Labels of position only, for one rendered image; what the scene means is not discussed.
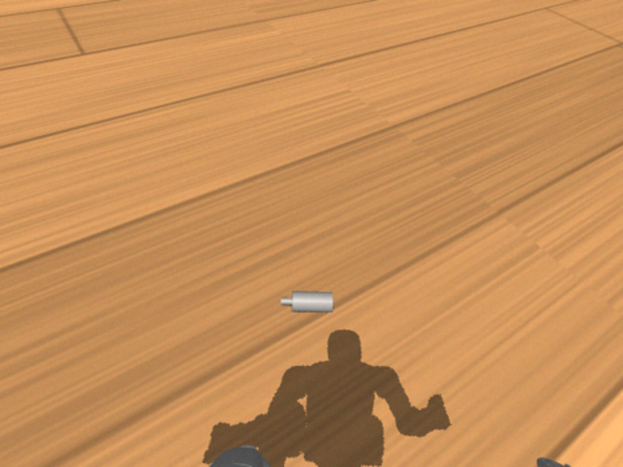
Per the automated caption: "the bottle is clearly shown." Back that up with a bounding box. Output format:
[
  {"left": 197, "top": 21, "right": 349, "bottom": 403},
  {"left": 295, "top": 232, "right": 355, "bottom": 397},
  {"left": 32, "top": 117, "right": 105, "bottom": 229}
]
[{"left": 281, "top": 291, "right": 333, "bottom": 312}]

